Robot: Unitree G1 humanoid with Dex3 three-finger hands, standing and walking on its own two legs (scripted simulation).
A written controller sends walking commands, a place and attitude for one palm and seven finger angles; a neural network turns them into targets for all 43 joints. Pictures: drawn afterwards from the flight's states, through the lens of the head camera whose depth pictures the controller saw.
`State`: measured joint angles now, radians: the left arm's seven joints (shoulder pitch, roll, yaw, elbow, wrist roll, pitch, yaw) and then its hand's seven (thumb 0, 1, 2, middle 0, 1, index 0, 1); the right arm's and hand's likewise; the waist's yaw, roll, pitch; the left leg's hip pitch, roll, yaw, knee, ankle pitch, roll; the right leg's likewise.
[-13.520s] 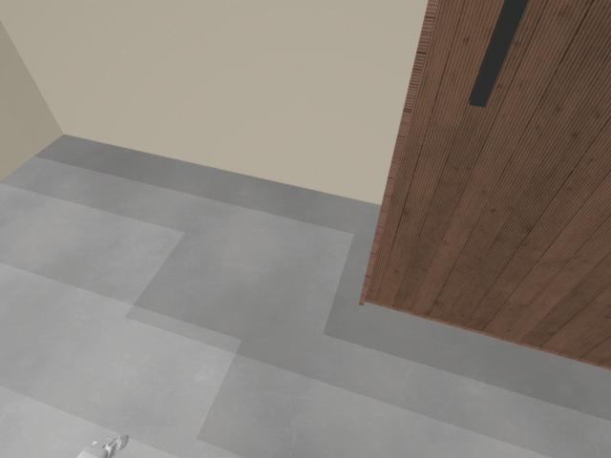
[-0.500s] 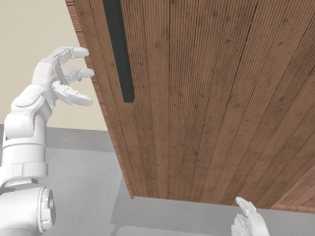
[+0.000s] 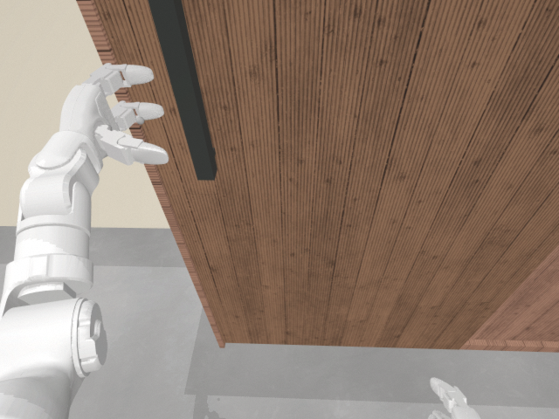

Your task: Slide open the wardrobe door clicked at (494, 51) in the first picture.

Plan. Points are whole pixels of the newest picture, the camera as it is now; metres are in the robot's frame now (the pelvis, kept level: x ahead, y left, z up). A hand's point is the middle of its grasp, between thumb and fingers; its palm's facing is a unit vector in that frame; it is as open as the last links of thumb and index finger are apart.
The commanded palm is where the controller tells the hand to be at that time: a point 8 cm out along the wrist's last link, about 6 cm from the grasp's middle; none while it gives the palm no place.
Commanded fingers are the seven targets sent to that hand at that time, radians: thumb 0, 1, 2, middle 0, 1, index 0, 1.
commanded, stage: move the hooked fingers beside the handle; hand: left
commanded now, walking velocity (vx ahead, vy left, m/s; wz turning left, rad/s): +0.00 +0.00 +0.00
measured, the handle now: (191, 84) +0.48 +0.14 +0.26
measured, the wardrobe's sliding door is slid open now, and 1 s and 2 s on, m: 0.00 0.00 0.00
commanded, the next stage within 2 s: none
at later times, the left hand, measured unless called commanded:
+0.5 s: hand (132, 121) +0.40 +0.20 +0.26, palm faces +0.00 -1.00 -0.02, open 14.0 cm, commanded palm +0.38 +0.25 +0.24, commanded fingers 0.00 -0.50 0.30 -0.30 -1.20 -0.30 -1.20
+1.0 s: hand (138, 136) +0.41 +0.20 +0.22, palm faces +0.01 -1.00 -0.04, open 14.0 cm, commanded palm +0.39 +0.25 +0.24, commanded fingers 0.00 -0.50 0.30 -0.30 -1.20 -0.30 -1.20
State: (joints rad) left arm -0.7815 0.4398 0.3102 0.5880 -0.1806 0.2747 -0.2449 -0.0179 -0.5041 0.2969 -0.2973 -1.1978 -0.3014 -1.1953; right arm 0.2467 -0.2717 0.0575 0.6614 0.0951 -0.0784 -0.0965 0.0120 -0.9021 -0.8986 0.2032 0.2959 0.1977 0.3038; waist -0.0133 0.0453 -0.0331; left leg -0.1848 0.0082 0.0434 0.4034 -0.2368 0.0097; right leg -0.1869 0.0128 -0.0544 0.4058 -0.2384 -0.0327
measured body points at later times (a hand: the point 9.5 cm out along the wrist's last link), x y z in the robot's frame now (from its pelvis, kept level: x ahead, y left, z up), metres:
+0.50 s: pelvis -0.01 +0.01 +0.00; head -0.02 -0.01 +0.45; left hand +0.39 +0.25 +0.26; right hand +0.18 -0.22 -0.09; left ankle -0.02 +0.11 -0.74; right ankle -0.02 -0.10 -0.74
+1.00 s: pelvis +0.00 +0.01 +0.00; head +0.00 -0.01 +0.45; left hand +0.40 +0.26 +0.23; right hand +0.12 -0.25 -0.11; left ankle -0.02 +0.11 -0.74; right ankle -0.02 -0.10 -0.74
